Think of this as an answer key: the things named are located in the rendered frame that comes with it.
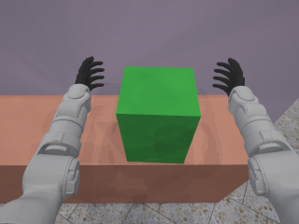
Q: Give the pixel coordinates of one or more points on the robot right hand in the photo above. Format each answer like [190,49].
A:
[235,76]

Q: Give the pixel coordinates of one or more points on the right robot forearm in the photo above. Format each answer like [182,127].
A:
[257,129]

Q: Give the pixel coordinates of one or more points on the right robot upper arm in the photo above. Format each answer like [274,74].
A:
[275,175]

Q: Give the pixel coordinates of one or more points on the robot left hand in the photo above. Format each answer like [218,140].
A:
[85,72]

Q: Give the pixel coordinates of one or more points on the pedestal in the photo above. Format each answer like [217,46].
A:
[216,163]

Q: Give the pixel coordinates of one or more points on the left robot upper arm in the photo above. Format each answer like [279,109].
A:
[49,181]

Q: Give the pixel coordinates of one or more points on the left robot forearm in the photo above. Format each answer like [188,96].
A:
[67,126]

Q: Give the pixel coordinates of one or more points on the carton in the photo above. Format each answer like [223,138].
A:
[158,113]

